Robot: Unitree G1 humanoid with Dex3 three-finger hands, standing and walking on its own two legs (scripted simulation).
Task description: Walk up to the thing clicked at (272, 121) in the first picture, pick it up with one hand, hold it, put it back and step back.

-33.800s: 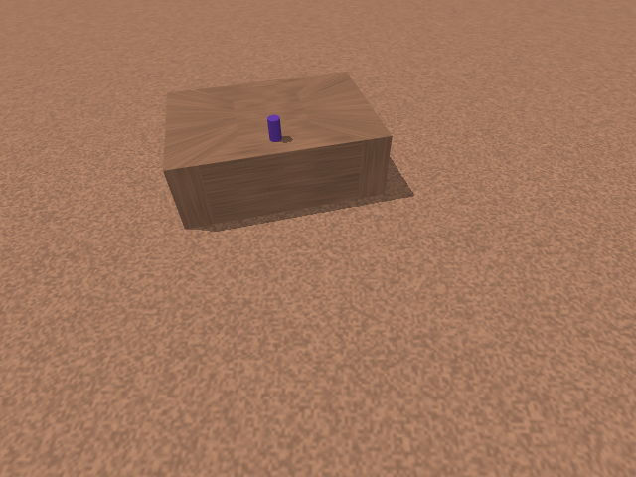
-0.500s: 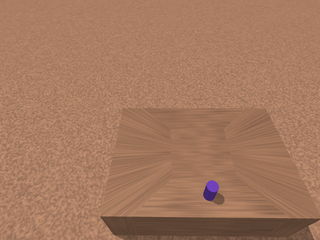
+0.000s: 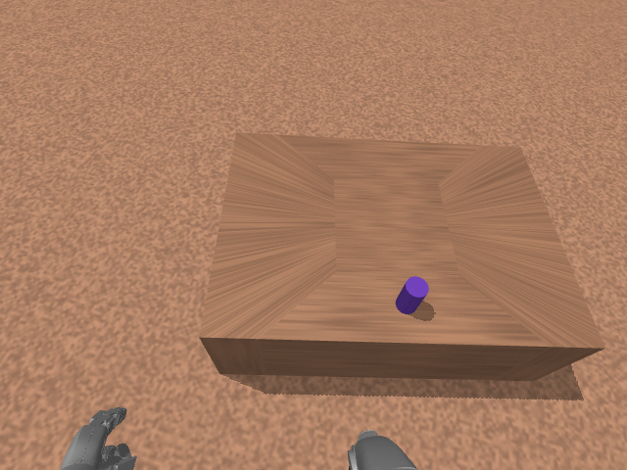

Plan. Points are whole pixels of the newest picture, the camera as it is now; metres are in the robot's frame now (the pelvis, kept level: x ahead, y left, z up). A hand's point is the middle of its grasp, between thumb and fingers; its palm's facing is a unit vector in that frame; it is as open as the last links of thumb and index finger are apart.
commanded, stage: step back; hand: right
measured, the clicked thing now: (411, 295) +0.52 -0.24 -0.37
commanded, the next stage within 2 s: none
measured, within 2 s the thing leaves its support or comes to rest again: neither
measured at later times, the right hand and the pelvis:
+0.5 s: hand out of the picture +0.00 -0.27 -0.14, palm faces +0.05 +0.93 -0.36, open 7.3 cm; pelvis -0.09 +0.00 +0.01, yaw -4 degrees
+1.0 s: hand out of the picture -0.14 -0.28 -0.12, palm faces +0.04 +0.90 -0.44, open 7.4 cm; pelvis -0.25 +0.00 +0.00, yaw -6 degrees
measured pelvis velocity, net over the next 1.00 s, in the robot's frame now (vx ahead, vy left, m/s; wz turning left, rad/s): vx -0.25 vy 0.00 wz -0.10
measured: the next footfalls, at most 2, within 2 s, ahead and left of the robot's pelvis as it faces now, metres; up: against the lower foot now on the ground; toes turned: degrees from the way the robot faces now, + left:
right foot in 0.32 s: -0.04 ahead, -0.11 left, +0.00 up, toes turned -1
left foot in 0.66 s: -0.11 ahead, +0.12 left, +0.00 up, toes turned -3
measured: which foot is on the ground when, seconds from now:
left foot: down 0.00-0.36, up 0.38-0.64, down 0.66-1.00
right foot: up 0.00-0.30, down 0.32-0.68, up 0.70-1.00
